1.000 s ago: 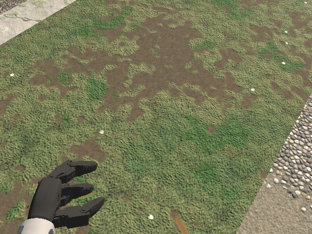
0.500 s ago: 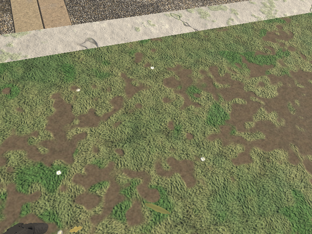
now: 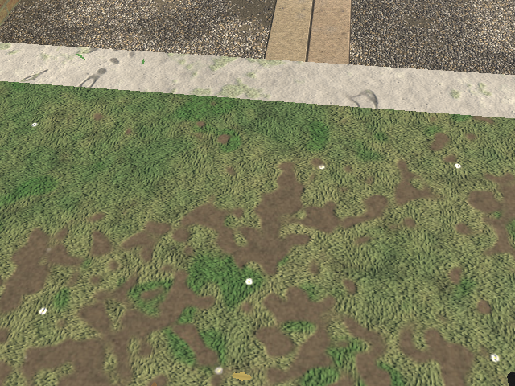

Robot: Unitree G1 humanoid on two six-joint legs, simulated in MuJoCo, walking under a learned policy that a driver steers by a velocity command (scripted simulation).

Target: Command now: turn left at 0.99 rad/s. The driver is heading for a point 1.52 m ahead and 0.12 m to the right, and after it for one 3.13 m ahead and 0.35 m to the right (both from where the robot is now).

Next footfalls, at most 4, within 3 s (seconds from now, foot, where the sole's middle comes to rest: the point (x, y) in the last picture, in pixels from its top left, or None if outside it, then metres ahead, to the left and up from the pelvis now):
0.34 left None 0.03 0.16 -0.77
0.84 right None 0.06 -0.06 -0.77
1.30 left None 0.45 0.11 -0.77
1.68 right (383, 298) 0.68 -0.29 -0.77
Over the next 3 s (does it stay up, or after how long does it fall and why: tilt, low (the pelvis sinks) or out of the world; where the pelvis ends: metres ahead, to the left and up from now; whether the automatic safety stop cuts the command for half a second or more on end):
stays up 0.72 -0.17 0.00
